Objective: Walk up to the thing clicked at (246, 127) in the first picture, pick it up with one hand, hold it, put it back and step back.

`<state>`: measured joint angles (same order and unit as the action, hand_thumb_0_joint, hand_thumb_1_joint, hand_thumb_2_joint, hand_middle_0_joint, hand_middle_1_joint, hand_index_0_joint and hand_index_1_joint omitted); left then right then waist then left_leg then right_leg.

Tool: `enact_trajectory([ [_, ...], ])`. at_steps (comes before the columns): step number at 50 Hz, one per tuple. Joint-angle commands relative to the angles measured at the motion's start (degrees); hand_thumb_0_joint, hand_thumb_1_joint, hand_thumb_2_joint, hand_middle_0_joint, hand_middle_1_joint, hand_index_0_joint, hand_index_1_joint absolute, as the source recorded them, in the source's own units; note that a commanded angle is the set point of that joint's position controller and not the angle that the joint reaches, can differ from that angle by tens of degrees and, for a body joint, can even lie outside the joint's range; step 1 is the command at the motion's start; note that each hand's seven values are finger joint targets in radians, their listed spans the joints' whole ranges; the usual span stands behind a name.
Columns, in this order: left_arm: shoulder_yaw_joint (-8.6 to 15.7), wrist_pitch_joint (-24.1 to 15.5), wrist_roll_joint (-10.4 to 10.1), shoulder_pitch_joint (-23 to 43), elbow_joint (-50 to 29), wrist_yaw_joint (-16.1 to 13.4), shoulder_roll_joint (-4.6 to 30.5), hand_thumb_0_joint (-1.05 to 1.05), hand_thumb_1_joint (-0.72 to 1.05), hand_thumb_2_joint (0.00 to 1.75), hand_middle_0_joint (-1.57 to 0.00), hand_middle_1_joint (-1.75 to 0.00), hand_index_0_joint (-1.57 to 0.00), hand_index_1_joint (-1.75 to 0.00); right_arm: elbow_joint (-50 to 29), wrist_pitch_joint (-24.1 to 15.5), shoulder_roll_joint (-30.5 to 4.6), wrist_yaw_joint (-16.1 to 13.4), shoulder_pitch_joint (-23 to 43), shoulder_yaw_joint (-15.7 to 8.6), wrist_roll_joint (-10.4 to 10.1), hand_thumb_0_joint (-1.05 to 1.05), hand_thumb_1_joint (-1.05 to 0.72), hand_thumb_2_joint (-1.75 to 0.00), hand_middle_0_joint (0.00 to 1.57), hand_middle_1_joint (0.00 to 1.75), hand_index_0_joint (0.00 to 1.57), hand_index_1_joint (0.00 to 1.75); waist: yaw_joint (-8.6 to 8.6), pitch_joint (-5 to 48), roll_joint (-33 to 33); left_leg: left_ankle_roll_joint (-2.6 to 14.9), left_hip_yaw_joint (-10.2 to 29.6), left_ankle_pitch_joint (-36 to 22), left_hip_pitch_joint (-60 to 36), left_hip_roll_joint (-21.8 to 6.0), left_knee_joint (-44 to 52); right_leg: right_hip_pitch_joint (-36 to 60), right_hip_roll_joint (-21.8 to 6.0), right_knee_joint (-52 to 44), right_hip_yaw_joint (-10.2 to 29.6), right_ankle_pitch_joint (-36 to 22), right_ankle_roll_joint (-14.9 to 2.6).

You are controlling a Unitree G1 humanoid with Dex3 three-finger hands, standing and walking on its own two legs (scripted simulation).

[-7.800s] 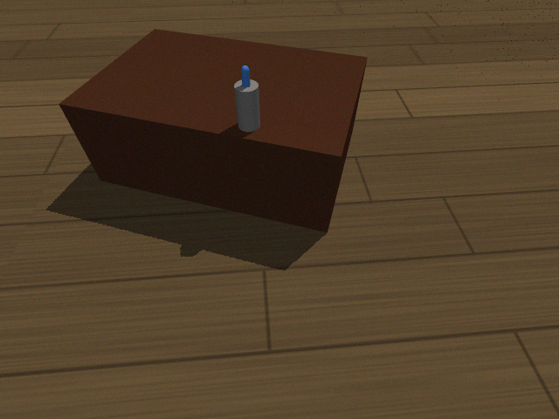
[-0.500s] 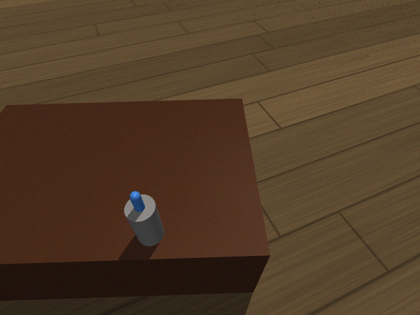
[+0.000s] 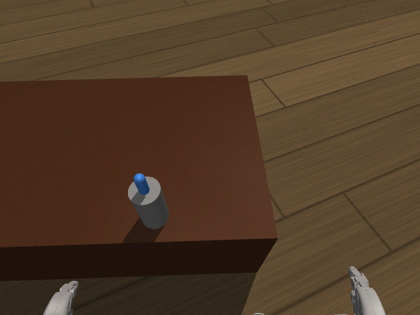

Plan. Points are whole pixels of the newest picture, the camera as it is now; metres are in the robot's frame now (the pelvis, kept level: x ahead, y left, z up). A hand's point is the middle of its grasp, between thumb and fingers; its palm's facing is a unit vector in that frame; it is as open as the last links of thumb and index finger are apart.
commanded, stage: go down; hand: left
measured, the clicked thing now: (147, 198) +0.44 +0.18 -0.19
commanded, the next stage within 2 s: none
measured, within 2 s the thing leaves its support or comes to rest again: neither
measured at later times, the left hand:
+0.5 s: hand (84, 302) +0.17 +0.26 -0.11, palm faces +0.06 -0.95 -0.31, open 17.5 cm
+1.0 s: hand (63, 284) +0.20 +0.29 -0.07, palm faces +0.18 -0.94 -0.30, open 17.4 cm
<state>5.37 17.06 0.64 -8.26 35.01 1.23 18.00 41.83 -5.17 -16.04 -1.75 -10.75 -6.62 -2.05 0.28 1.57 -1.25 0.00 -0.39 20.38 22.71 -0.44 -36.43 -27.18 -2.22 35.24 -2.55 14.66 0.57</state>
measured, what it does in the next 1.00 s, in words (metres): stands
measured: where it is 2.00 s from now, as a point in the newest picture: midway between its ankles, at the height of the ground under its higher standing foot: outside the picture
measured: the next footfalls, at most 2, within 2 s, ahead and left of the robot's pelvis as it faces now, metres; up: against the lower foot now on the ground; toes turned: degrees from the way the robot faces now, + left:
none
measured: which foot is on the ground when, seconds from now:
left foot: down 0.00-1.00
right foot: down 0.00-1.00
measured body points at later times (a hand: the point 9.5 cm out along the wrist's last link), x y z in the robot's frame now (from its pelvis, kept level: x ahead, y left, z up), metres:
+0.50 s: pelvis +0.02 +0.02 -0.01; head +0.06 +0.01 +0.44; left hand +0.17 +0.30 -0.08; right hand +0.18 -0.26 -0.09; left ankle -0.02 +0.12 -0.72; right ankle +0.03 -0.13 -0.72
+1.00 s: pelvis +0.01 +0.00 -0.01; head +0.03 +0.01 +0.44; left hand +0.19 +0.34 -0.05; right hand +0.18 -0.25 -0.06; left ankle -0.02 +0.12 -0.72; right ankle +0.03 -0.13 -0.72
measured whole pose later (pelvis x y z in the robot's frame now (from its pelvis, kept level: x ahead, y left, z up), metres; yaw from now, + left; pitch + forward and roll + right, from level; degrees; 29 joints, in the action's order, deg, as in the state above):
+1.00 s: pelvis +0.01 +0.00 -0.01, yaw +2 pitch +7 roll -1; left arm 14.5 19.5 -2.4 -10.8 19.5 7.1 23.2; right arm 22.7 -8.9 -12.8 -5.0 -19.4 -2.3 -2.0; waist 0.4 5.4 -0.3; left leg -0.2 1.9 25.2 26.2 -0.4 -44.4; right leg -29.5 -2.6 42.2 -4.6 19.6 0.6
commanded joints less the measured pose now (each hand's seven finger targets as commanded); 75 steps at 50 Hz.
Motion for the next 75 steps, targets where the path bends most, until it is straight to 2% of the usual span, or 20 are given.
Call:
enact_trajectory([
  [1,3.5,-2.1,0.5,4.9,-12.0,-1.8,9.9,0.0,-0.61,0.03,-0.1,-0.05,-0.09,-0.06,-9.5,-4.7,-9.3,-1.9,8.0,-3.3,0.5,0.0,0.49,-0.05,0.05,0.05,0.05,0.05,-0.67,12.1,-0.5,-0.04,0.7,-12.2,-0.2,0.8,4.3,8.8,1.4,-2.2,0.0,-6.8,-1.43],
  [5,4.3,-0.6,-0.2,-0.3,-16.0,-2.4,9.8,0.0,-0.61,0.01,-0.1,-0.05,-0.09,-0.06,-9.2,-5.0,-9.1,-2.6,4.2,-3.6,0.7,0.0,0.49,-0.05,0.05,0.05,0.05,0.05,-0.83,14.4,-1.8,-0.37,1.0,-14.3,-1.1,0.7,3.5,10.4,1.5,-1.5,-0.3,-8.4,-1.54],
  [8,3.3,1.4,-0.4,-1.9,-16.8,-1.9,8.8,0.0,-0.61,0.01,-0.1,-0.05,-0.1,-0.06,-8.7,-4.8,-8.1,-2.7,2.3,-2.8,0.7,0.0,0.5,-0.05,0.05,0.05,0.05,0.05,0.0,11.7,-0.8,-0.5,1.1,-15.4,-0.2,0.7,3.2,9.4,1.7,-1.5,-0.6,-9.3,-1.47],
  [9,4.5,2.1,-0.3,-3.2,-16.5,-1.8,9.8,0.0,-0.61,0.01,-0.1,-0.06,-0.1,-0.06,-12.0,-5.1,-9.7,-2.8,3.9,-3.5,0.7,0.0,0.5,-0.05,0.05,0.05,0.05,0.05,-0.16,12.4,0.3,-0.56,1.2,-17.2,-0.3,0.6,3.2,10.1,1.8,-1.3,-0.9,-10.7,-1.43],
  [11,2.8,3.0,-0.4,-1.4,-18.3,-1.1,8.7,0.0,-0.61,0.02,-0.1,-0.06,-0.1,-0.06,-8.4,-4.3,-7.6,-2.5,0.7,-2.6,0.6,0.0,0.51,-0.05,0.05,0.05,0.05,0.05,0.09,10.1,-0.6,-0.88,1.4,-17.2,0.5,0.5,3.2,8.1,1.9,-1.1,-0.9,-10.2,-1.67],
  [16,3.6,4.5,-0.4,-1.9,-20.5,-0.2,9.3,0.0,-0.61,0.01,-0.1,-0.06,-0.1,-0.06,-11.2,-4.7,-8.4,-1.9,-0.4,-3.6,0.3,0.0,0.52,-0.04,0.05,0.05,0.05,0.05,0.69,9.0,-0.9,-1.19,1.9,-17.8,0.8,0.3,2.9,7.1,1.8,-0.4,-1.1,-10.4,-1.67],
  [24,4.6,4.6,-0.1,-2.8,-25.0,0.3,9.4,0.0,-0.61,0.04,-0.09,-0.04,-0.09,-0.05,-15.4,-5.1,-8.6,-1.0,-0.8,-4.1,0.6,0.0,0.53,-0.04,0.05,0.05,0.05,0.05,0.65,12.6,-2.2,-2.08,3.2,-26.1,-1.3,-0.7,1.2,7.3,1.9,1.8,-1.2,-13.2,-1.87],
  [34,8.8,4.7,-0.7,-5.6,-26.9,0.6,12.0,0.0,-0.61,0.07,-0.09,-0.05,-0.07,-0.07,-21.0,-5.0,-6.7,-1.9,-3.0,-2.7,0.5,0.0,0.54,-0.04,0.05,0.05,0.05,0.05,0.06,11.6,0.6,-0.24,1.3,-14.7,2.1,1.3,0.3,8.0,1.1,0.3,-1.0,-8.6,-1.42],
  [36,9.1,4.2,-1.1,-5.3,-26.7,1.2,12.1,0.0,-0.61,0.07,-0.08,-0.06,-0.07,-0.07,-21.5,-5.0,-5.0,-2.0,-4.7,-1.0,0.4,0.0,0.54,-0.04,0.05,0.05,0.05,0.05,-0.03,10.9,0.5,-0.16,1.1,-14.8,2.8,1.4,-0.3,7.3,1.0,0.6,-0.8,-8.9,-1.25],
  [40,10.9,3.5,-1.5,-5.7,-28.5,2.7,14.3,0.0,-0.61,0.08,-0.08,-0.06,-0.07,-0.07,-25.1,-4.9,-5.4,-2.6,-5.8,-1.0,0.1,0.0,0.54,-0.04,0.05,0.05,0.05,0.05,0.12,11.3,-0.6,-0.1,0.8,-14.8,2.7,1.6,-0.8,7.1,0.8,0.9,-0.6,-9.3,-1.22],
  [47,15.7,-1.1,-2.9,10.0,-27.8,5.3,21.1,0.0,-0.57,0.08,-0.07,-0.05,-0.06,-0.06,-28.4,-6.8,-3.6,-4.1,-5.9,1.6,-0.3,0.0,0.56,-0.04,0.05,0.05,0.05,0.05,1.9,10.8,-2.8,0.31,1.2,-9.3,3.3,1.4,-1.2,5.0,0.4,1.1,0.2,-5.5,-0.91],
  [51,17.3,-3.0,-4.0,14.3,-22.1,8.6,23.7,0.0,-0.54,0.08,-0.06,-0.04,-0.06,-0.05,-25.4,-7.5,-5.8,-4.8,-10.4,-0.5,-0.1,0.0,0.56,-0.04,0.05,0.05,0.05,0.05,3.4,11.7,-5.0,0.08,1.5,-11.1,2.1,1.1,-1.4,4.2,0.6,2.2,0.3,-7.3,-1.22],
  [54,18.3,-3.8,-4.7,19.1,-17.3,11.8,26.4,0.0,-0.52,0.06,-0.07,-0.03,-0.06,-0.03,-24.9,-7.8,-5.3,-4.3,-8.3,1.3,-0.3,0.0,0.55,-0.04,0.05,0.05,0.05,0.05,2.32,12.7,-5.7,-0.07,1.8,-13.4,1.9,1.0,-1.4,4.6,0.8,2.3,0.0,-8.5,-1.4],
  [58,17.5,-5.2,-6.2,22.7,-8.3,15.6,25.6,0.0,-0.58,0.03,-0.07,-0.02,-0.07,-0.02,-24.7,-8.2,-4.9,-3.5,-5.6,2.7,-0.4,0.0,0.55,-0.04,0.05,0.05,0.05,0.05,1.22,11.4,-3.6,0.3,2.1,-11.4,4.4,0.9,-0.8,3.8,1.1,2.0,-0.3,-6.4,-1.58],
  [63,21.3,-10.3,-6.7,29.4,-2.1,18.5,32.4,0.0,-0.6,0.03,-0.07,-0.03,-0.07,-0.03,-24.5,-8.7,-6.3,-3.2,-2.9,1.6,-0.4,0.0,0.56,-0.04,0.05,0.05,0.05,0.05,-0.36,14.3,-1.8,0.5,1.8,-11.0,5.4,0.9,-1.0,5.2,1.2,1.9,0.2,-5.6,-1.42],
  [67,22.1,-14.6,-6.4,34.5,3.3,19.4,35.3,0.0,-0.57,0.04,-0.06,-0.04,-0.07,-0.03,-23.4,-8.9,-8.5,-3.1,-2.1,-0.4,-0.6,0.0,0.56,-0.04,0.05,0.05,0.05,0.05,-0.05,13.8,-2.5,0.09,2.3,-9.5,5.6,0.3,0.1,3.4,1.9,2.3,0.0,-3.5,-1.83],
  [72,22.4,-18.9,-6.9,41.0,5.4,20.8,36.5,0.0,-0.56,0.05,-0.05,-0.05,-0.07,-0.04,-22.4,-8.8,-7.1,-3.2,-4.3,1.8,-0.4,0.0,0.57,-0.04,0.05,0.05,0.05,0.05,1.7,17.9,-5.0,0.04,2.1,-12.1,2.8,0.2,-0.4,3.5,1.8,2.6,0.5,-6.2,-1.94],
  [73,24.2,-19.9,-7.0,42.7,3.3,20.8,39.0,0.0,-0.55,0.05,-0.06,-0.05,-0.07,-0.04,-23.7,-9.0,-7.4,-3.4,-2.0,2.0,-0.5,0.0,0.57,-0.04,0.05,0.05,0.05,0.05,0.55,19.4,-6.1,-0.05,2.2,-12.3,2.4,0.2,-0.2,4.2,1.7,2.6,0.5,-6.2,-2.05],
  [74,23.3,-20.1,-6.7,42.5,7.3,21.2,38.6,0.0,-0.55,0.05,-0.06,-0.04,-0.07,-0.04,-19.4,-8.6,-7.1,-3.6,-5.6,1.6,-0.2,0.0,0.56,-0.04,0.05,0.05,0.05,0.05,1.74,19.0,-7.4,-0.16,1.9,-14.1,2.1,0.3,-0.9,3.5,1.6,2.8,0.7,-7.8,-2.13],
  [75,23.2,-20.8,-7.2,43.1,7.4,21.6,37.7,0.0,-0.56,0.05,-0.06,-0.04,-0.06,-0.04,-20.8,-8.6,-6.8,-3.5,-4.1,2.8,-0.2,0.0,0.56,-0.04,0.05,0.05,0.05,0.05,1.42,18.9,-6.0,-0.25,2.2,-15.3,2.1,0.0,-0.8,3.3,1.8,2.9,0.5,-8.2,-2.22],
])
